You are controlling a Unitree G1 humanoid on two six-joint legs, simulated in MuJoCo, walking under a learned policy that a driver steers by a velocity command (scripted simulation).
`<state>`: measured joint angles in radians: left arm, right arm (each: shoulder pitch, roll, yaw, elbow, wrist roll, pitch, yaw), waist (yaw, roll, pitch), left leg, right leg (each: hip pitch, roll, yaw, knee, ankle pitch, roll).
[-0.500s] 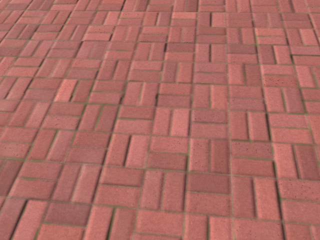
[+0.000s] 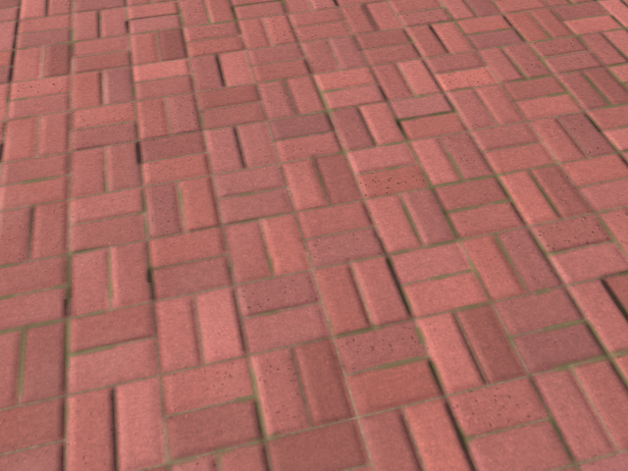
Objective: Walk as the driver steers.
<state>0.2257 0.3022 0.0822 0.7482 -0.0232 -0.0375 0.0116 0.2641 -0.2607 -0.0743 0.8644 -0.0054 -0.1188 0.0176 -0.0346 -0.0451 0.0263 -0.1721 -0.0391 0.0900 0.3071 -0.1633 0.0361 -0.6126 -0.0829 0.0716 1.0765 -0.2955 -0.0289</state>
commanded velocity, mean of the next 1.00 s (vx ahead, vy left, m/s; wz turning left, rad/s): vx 0.33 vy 0.00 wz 0.22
